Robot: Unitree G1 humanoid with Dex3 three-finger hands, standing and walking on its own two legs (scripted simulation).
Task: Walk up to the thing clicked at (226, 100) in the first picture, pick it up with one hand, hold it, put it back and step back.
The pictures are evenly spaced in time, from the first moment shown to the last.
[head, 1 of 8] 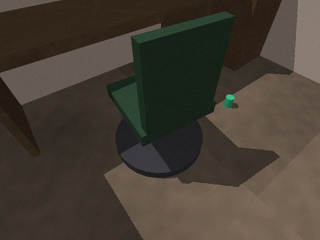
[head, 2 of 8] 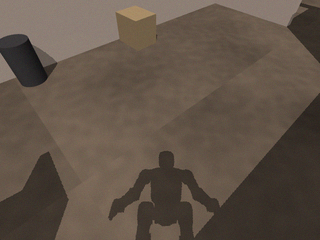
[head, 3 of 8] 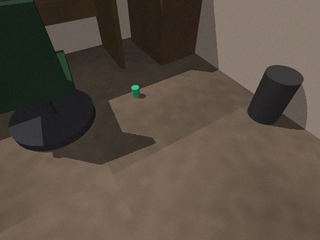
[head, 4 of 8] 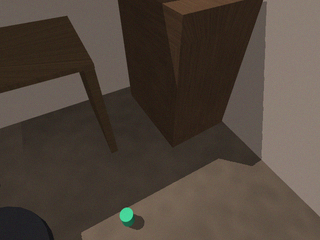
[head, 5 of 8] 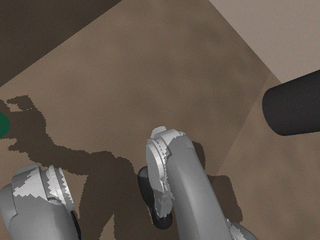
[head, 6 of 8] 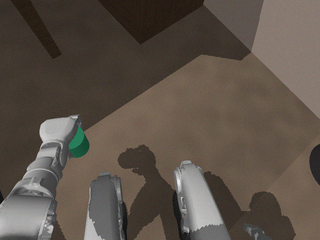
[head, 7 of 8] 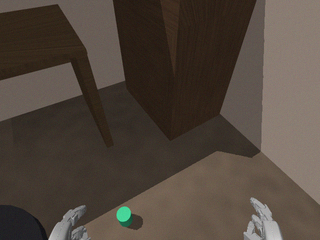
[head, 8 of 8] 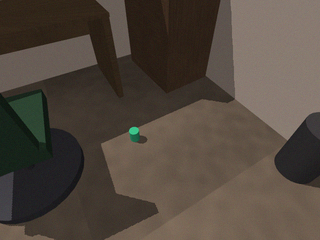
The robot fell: no
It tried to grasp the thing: yes
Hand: left
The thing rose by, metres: 0.64
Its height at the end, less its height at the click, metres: +0.00
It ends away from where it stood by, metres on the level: 0.02
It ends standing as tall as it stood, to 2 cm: yes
